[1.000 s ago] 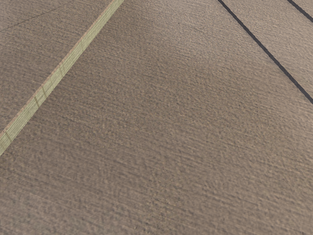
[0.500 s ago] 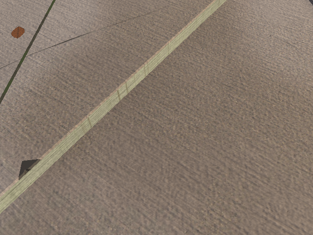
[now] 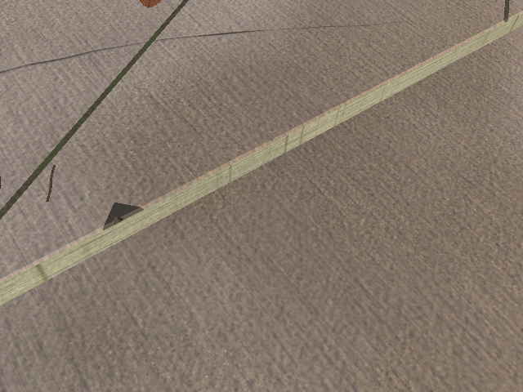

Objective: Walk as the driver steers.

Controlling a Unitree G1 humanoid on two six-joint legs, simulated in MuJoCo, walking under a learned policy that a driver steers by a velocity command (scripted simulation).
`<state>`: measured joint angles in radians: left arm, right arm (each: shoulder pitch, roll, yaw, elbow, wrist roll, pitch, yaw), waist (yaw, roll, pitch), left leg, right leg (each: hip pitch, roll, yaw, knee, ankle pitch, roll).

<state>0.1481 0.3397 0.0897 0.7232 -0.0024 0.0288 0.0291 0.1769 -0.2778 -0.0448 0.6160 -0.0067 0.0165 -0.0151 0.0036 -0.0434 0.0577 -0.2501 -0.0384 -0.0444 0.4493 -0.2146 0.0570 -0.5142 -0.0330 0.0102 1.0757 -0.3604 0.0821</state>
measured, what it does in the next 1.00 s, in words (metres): walks ahead: right foot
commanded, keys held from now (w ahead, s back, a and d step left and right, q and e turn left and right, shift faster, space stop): no key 0.52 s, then w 0.48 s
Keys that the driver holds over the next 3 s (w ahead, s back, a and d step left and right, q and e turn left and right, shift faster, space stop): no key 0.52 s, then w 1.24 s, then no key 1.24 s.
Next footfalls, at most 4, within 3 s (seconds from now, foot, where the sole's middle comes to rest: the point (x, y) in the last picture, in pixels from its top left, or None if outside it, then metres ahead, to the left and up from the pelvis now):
0.20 right None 0.05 -0.15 -0.78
1.20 right None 0.43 -0.14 -0.78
1.72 left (226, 298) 0.70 0.07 -0.78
2.14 right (294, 265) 0.81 -0.12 -0.78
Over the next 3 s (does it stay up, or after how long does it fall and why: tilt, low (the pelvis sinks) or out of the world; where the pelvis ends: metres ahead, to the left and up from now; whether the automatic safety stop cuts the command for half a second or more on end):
stays up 0.72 -0.06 0.00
